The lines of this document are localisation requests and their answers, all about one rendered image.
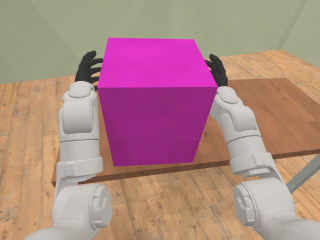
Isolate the right robot upper arm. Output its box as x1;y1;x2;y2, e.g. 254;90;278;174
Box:
233;177;320;240

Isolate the right robot hand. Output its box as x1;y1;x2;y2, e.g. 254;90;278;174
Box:
205;54;228;87

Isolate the carton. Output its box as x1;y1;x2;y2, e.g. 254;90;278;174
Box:
97;37;218;167

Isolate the table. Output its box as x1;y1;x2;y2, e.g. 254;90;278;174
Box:
51;78;320;194

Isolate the robot left forearm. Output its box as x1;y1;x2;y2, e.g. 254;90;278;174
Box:
52;81;103;224

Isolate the robot right forearm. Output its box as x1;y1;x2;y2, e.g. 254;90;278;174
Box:
210;86;296;213

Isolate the left robot hand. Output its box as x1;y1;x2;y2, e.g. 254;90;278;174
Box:
74;50;103;91

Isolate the left robot upper arm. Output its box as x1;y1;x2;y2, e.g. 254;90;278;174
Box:
23;183;113;240

